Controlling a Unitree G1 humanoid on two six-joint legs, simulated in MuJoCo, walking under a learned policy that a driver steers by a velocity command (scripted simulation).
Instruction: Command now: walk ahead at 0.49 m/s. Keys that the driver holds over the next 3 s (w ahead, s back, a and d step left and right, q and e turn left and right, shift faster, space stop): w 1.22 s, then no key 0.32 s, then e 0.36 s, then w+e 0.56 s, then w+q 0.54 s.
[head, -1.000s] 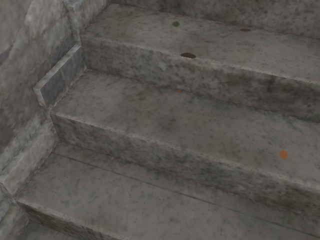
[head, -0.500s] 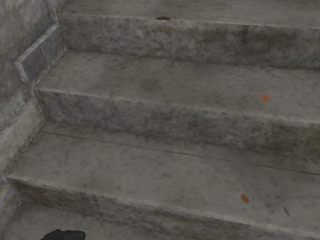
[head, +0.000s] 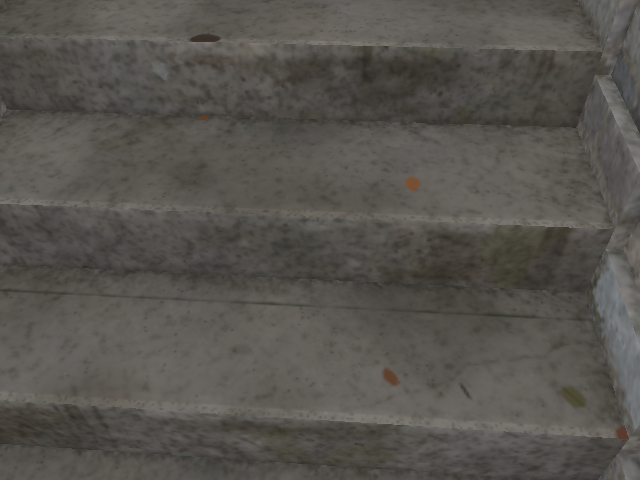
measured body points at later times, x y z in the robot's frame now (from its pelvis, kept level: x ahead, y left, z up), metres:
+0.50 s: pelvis +0.19 -0.07 +0.08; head +0.21 -0.07 +0.52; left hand +0.37 +0.16 -0.01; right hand +0.26 -0.34 -0.06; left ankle +0.03 +0.05 -0.57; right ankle +0.26 -0.19 -0.55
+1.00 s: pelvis +0.53 +0.01 +0.23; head +0.57 +0.01 +0.68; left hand +0.48 +0.23 +0.09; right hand +0.80 -0.14 +0.16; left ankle +0.63 +0.10 -0.39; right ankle +0.31 -0.17 -0.38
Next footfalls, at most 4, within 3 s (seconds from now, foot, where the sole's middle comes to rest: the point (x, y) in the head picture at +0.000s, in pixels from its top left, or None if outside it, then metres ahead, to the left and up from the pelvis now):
0.42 right None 0.29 -0.19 -0.59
0.94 left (228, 350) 0.67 0.11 -0.42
1.40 right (288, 167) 0.95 -0.04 -0.26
1.82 left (169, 151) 1.04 0.19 -0.25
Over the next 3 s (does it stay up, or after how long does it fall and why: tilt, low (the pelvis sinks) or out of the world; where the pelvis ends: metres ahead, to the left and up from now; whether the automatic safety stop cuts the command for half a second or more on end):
stays up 1.25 -0.22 0.68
